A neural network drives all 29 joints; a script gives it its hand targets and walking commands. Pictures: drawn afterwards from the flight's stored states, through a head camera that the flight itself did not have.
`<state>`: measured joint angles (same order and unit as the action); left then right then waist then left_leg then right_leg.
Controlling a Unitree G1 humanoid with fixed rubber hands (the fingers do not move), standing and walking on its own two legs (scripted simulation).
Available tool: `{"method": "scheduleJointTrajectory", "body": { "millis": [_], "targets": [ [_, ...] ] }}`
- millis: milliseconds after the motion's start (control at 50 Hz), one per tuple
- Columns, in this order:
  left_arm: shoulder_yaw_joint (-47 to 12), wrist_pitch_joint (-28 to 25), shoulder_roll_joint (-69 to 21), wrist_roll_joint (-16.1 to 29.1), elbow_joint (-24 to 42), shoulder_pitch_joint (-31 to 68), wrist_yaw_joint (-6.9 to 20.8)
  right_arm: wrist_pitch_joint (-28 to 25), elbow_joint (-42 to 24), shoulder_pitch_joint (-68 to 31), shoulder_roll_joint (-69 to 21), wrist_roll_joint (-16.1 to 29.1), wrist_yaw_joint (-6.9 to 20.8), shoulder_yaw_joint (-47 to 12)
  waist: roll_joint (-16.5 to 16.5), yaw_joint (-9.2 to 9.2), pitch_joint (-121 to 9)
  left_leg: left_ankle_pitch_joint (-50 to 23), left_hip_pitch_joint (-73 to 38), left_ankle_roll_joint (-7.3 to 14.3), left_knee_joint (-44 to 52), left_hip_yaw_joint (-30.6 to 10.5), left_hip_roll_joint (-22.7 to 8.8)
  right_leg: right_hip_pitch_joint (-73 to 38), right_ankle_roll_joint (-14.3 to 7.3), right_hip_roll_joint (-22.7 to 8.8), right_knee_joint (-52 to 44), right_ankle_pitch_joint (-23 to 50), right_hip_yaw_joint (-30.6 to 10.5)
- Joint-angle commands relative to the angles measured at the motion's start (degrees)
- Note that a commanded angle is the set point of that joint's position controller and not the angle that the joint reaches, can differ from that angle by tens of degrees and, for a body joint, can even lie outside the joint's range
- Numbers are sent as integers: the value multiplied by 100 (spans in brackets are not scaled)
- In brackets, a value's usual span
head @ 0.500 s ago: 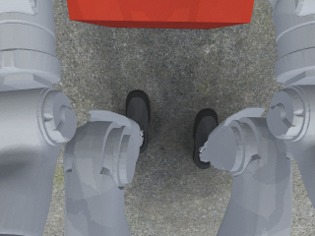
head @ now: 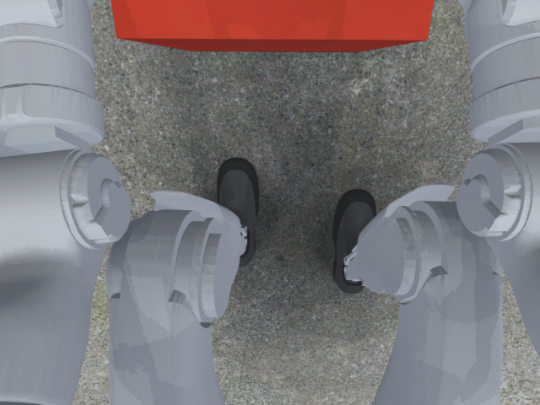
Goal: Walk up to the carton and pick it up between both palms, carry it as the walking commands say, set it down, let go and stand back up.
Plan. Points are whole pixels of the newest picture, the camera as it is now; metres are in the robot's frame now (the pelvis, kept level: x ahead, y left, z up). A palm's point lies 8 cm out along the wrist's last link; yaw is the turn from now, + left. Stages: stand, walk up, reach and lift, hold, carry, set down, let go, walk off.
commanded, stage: set down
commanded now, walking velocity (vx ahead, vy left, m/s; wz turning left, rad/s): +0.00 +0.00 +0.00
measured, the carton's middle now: out of the picture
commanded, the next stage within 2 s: none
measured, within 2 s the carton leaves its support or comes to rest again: neither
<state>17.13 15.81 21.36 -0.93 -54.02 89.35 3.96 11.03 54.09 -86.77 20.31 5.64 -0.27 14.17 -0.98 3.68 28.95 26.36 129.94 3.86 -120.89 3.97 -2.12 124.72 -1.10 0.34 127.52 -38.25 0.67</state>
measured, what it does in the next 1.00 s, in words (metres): stands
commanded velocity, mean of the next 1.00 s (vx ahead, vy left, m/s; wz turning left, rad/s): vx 0.00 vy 0.00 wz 0.00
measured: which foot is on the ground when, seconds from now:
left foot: down 0.00-1.00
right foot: down 0.00-1.00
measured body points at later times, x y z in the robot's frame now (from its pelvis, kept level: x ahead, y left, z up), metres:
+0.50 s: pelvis +0.01 +0.00 +0.00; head +0.40 +0.01 +0.19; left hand +0.57 +0.23 -0.20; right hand +0.58 -0.15 -0.22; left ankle +0.14 +0.10 -0.34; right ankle +0.09 -0.11 -0.34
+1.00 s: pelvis +0.00 +0.00 +0.00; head +0.40 +0.01 +0.20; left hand +0.56 +0.24 -0.19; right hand +0.60 -0.18 -0.18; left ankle +0.14 +0.10 -0.34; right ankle +0.09 -0.11 -0.34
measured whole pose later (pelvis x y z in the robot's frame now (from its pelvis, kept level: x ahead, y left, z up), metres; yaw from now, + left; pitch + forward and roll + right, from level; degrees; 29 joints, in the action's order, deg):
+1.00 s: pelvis +0.00 +0.00 +0.00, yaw +0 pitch +35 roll +1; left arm 11.6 11.6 24.7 6.2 -56.1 87.5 -6.1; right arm 13.4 47.2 -85.3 27.2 12.5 -6.7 8.0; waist -1.1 3.7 30.2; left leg 27.4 129.4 3.9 -121.9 3.9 -2.5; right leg 124.1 -0.8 0.7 128.2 -39.0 0.7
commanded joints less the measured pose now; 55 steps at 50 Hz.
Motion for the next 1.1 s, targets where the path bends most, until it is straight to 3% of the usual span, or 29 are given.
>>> {"method": "scheduleJointTrajectory", "body": {
  "millis": [0, 40, 60, 120, 160, 240, 300, 340, 380, 400, 440, 460, 480, 520, 580, 600, 620, 680, 720, 760, 800, 860, 920, 940, 1000, 1020, 1040, 1060, 1080],
  "targets": [
    [-1008, -153, -4180, 488, -190, 1783, 866, 102, -221, -2600, -3737, -115, 1100, -1377, -376, -34, -5436, -1097, -4230, -233, 35, -513, 380, -1311, -14, 455, -989, 911, 116],
    [-1215, -293, -4190, 733, 37, 1934, 777, 10, -575, -2882, -3706, -1, 1070, -1608, -643, -71, -5943, -1451, -4490, -214, 36, -658, 449, -1359, 54, 394, -829, 1152, 248],
    [-1196, -250, -4274, 953, -112, 1973, 810, 23, -695, -3176, -3526, -108, 1011, -1694, -722, -326, -6083, -1260, -4631, -222, 59, -613, 493, -1706, 69, 430, -892, 924, 289],
    [-763, -458, -2858, 806, 63, 1749, 459, -108, -454, -2659, -2317, -191, 649, -1157, -625, -323, -6320, -1325, -4565, -265, 11, -518, 409, -1969, 101, 432, -902, 1171, 246],
    [-245, -534, -1924, 489, -326, 1407, 168, -246, -578, -2499, -1492, -193, 359, -1114, -643, 13, -6300, -1436, -4614, -292, 40, -513, 424, -2211, 117, 430, -979, 1327, 150],
    [-436, -943, 170, 863, 91, 1471, -656, -580, -683, -2270, 728, -106, -400, -929, -475, -246, -7777, -2745, -5759, -373, -191, -634, 449, -2431, 142, 359, -862, 1983, 215],
    [-647, -1007, 373, 1297, -623, 1575, -920, -613, -113, -2208, 987, 100, -621, -1033, -464, -471, -8194, -2922, -6039, -381, -206, -708, 433, -2239, 187, 276, -919, 1980, 268],
    [-745, -1079, 403, 1446, -605, 1256, -1016, -687, -493, -2340, 1035, 365, -728, -1162, -478, -163, -8959, -3333, -6320, -353, -275, -751, 410, -2612, 172, 272, -827, 2376, 124],
    [-937, -1136, 534, 1725, -251, 1612, -999, -739, -765, -2721, 994, 590, -815, -1430, -623, -181, -9352, -3306, -5820, -366, -259, -540, 398, -3431, 170, 272, -847, 2872, 31],
    [-696, -1121, 980, 1600, -490, 1434, -1040, -693, -623, -2386, 1122, 582, -849, -1109, -296, -160, -9341, -3494, -6448, -364, -309, -690, 331, -2645, 189, 306, -751, 2447, 103],
    [-465, -1069, 946, 1499, -864, 1137, -1077, -664, -328, -2291, 1195, 530, -796, -1192, -698, -46, -8684, -2813, -5583, -296, -124, -659, 339, -2528, 204, 251, -854, 2129, 121],
    [-493, -1142, 1193, 1488, 56, 1452, -1075, -706, -706, -2518, 1417, 544, -786, -1003, -502, -72, -9170, -3145, -5808, -381, -123, -725, 272, -2727, 143, 250, -816, 2554, 15],
    [-613, -1117, 1009, 1494, -392, 1287, -1042, -664, -431, -2346, 1121, 688, -749, -1238, -478, 36, -9047, -3113, -5782, -329, -117, -767, 262, -2546, 160, 232, -764, 2431, 98],
    [-538, -1128, 1205, 1638, -487, 1158, -1035, -701, -513, -2199, 1775, 415, -798, -881, -661, -326, -9204, -2919, -5490, -377, -243, -658, 247, -2673, 161, 180, -772, 2432, 52],
    [-540, -1064, 1192, 1575, -722, 991, -1005, -615, -131, -2243, 1537, 478, -674, -983, -794, -112, -8601, -2598, -5339, -332, 20, -704, 241, -2537, 185, 217, -786, 2100, 177],
    [-382, -1116, 1357, 1482, -168, 1295, -1026, -618, -628, -2404, 1265, 739, -621, -1230, -731, 219, -8883, -2912, -5448, -304, -28, -750, 166, -2542, 172, 208, -761, 2331, 38],
    [-353, -1149, 1511, 1585, -56, 1414, -1036, -642, -604, -2288, 1665, 613, -674, -908, -661, -142, -9092, -2883, -5760, -331, -160, -805, 170, -2375, 154, 211, -726, 2210, 68],
    [-415, -1133, 1467, 1469, -178, 1053, -1003, -568, -552, -2295, 1577, 805, -560, -934, -345, 167, -8899, -3201, -6122, -283, -162, -754, 134, -1945, 171, 219, -842, 2086, 7],
    [-163, -1153, 1945, 1390, -323, 1146, -986, -567, -903, -2429, 1547, 805, -590, -1157, -891, 288, -9018, -2925, -5630, -214, -141, -745, 70, -2353, 229, 137, -833, 2203, 8],
    [-348, -1029, 1967, 1578, -35, 1466, -1009, -410, -551, -2422, 1896, 683, -590, -956, -683, 64, -9431, -2733, -5928, -281, -7, -604, 122, -2705, 178, 186, -850, 2115, 108],
    [-481, -1023, 1740, 1547, 509, 1274, -1034, -396, -1239, -2324, 1512, 963, -545, -1173, -566, 279, -10084, -3556, -6677, -265, -56, -672, 132, -2772, 193, 265, -850, 2549, 116],
    [-480, -877, 1888, 1850, 1066, 1220, -1055, -230, -1558, -2100, 1817, 847, -649, -1054, -834, -25, -10695, -3480, -6924, -256, -47, -490, 215, -3349, 165, 239, -1084, 2611, 95],
    [-520, -681, 2157, 1638, 2231, 1620, -1185, 7, -2437, -2337, 2010, 1069, -696, -1004, -234, 239, -12015, -3787, -8031, -284, 223, -530, 210, -3456, 107, 359, -1151, 2683, 158],
    [-246, -584, 2543, 1582, 1960, 1418, -1179, 146, -1750, -2139, 2152, 807, -688, -882, -453, 285, -11765, -3630, -8040, -292, 241, -594, 185, -2909, 121, 303, -1078, 2185, 295],
    [-533, -269, 2012, 1719, 2275, 1391, -1136, 382, -2088, -1921, 2036, 925, -720, -794, -242, 9, -11853, -3278, -8011, -291, 586, -461, 232, -3388, 72, 314, -1490, 2195, 272],
    [-277, -229, 2218, 1484, 2511, 1121, -1189, 409, -2657, -2036, 2017, 1004, -711, -831, -254, 378, -12149, -3248, -7953, -309, 501, -301, 256, -3493, 60, 294, -1429, 2220, 225],
    [-325, -105, 2338, 1630, 2983, 1471, -1164, 538, -2661, -2159, 2188, 891, -729, -764, -257, 117, -12418, -3157, -8081, -297, 549, -382, 243, -3797, 34, 290, -1544, 2245, 224],
    [-291, 22, 2286, 1643, 2786, 1389, -1172, 667, -2725, -2159, 2030, 1022, -787, -896, -355, 279, -12429, -3356, -8274, -244, 662, -398, 273, -3764, 61, 329, -1632, 2297, 229],
    [-577, 144, 2187, 1843, 2978, 1505, -1152, 742, -2686, -2118, 2229, 1035, -771, -816, -116, 77, -12361, -3087, -8219, -297, 847, -457, 308, -3577, 41, 337, -1691, 2035, 299]
  ]
}}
